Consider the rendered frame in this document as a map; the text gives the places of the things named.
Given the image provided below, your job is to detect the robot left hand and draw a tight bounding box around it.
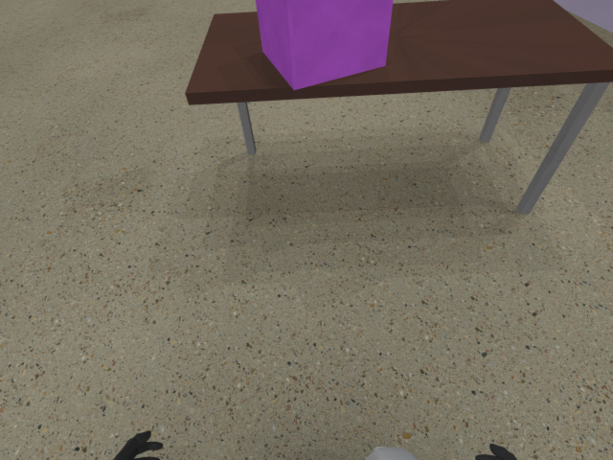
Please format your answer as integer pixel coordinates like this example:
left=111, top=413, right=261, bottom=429
left=114, top=430, right=163, bottom=460

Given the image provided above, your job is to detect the carton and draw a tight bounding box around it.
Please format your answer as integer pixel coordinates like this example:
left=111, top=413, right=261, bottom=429
left=256, top=0, right=394, bottom=90

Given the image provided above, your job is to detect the table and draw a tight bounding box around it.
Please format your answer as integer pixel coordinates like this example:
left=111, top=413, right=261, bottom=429
left=185, top=0, right=613, bottom=215

